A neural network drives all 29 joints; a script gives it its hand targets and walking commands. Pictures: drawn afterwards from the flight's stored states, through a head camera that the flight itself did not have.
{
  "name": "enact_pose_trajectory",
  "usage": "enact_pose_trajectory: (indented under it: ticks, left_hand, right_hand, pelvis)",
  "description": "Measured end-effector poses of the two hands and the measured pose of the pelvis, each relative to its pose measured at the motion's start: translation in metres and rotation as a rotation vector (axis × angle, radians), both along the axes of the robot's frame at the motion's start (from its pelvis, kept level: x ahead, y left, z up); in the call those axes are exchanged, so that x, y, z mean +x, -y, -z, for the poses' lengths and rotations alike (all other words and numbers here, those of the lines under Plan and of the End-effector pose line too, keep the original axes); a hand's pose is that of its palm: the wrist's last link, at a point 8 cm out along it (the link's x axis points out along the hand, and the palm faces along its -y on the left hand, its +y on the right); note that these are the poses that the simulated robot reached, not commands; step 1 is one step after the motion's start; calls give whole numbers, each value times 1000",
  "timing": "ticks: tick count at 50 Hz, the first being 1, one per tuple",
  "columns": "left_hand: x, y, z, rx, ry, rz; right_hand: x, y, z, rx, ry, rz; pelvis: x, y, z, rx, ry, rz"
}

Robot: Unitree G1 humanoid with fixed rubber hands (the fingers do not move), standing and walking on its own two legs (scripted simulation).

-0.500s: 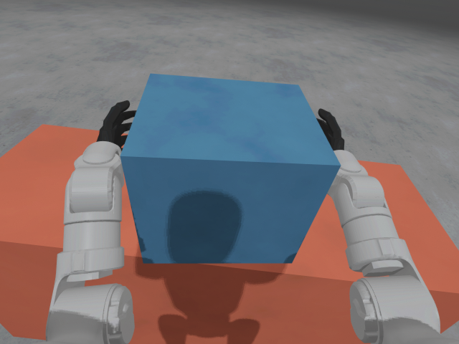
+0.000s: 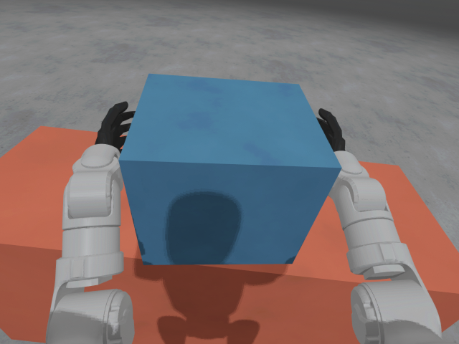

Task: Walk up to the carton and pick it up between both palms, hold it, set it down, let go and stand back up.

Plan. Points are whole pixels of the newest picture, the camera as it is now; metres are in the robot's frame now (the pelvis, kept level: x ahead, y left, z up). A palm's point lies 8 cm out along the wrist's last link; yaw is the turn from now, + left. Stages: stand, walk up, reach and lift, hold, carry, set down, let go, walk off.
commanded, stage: hold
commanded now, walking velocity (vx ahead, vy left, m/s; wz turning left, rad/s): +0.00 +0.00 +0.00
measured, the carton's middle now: (223, 172) +0.37 +0.01 +0.17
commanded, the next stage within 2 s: none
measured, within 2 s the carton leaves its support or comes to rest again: neither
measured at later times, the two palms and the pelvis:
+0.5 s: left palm (108, 150) +0.35 +0.19 +0.22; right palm (328, 155) +0.36 -0.17 +0.22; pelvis +0.00 +0.01 +0.00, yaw +0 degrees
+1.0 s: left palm (110, 148) +0.36 +0.19 +0.22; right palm (331, 153) +0.36 -0.17 +0.22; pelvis +0.00 +0.00 +0.00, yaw +0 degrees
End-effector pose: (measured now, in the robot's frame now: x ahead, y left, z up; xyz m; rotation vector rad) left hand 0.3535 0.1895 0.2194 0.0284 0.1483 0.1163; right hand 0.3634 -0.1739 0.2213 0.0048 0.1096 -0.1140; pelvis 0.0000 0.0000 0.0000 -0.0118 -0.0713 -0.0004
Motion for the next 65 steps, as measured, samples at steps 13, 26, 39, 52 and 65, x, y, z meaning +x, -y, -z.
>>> enact_pose_trajectory:
  ticks: [13, 26, 39, 52, 65]
  left_hand:
    - [2, -2, 1, -7, -7, 10]
    - [1, -4, 3, -3, -13, 3]
    - [0, 0, 2, -7, -8, 4]
    - [2, 0, 0, -7, -18, -1]
    - [2, 0, 2, 5, -19, -6]
  right_hand:
    - [-2, -1, -1, 5, -8, 12]
    - [0, -4, 2, 6, -14, 4]
    - [-2, 0, -1, 8, -9, 8]
    - [1, 0, 0, 10, -21, 4]
    - [4, 0, 5, 10, -21, -4]
  pelvis:
    - [-1, -4, 0, 0, -1, 7]
    - [1, -7, 0, -1, 1, 7]
    - [1, -5, 0, -1, 4, 9]
    - [0, -3, 0, 2, 4, 12]
    - [0, 0, 0, 2, 0, 4]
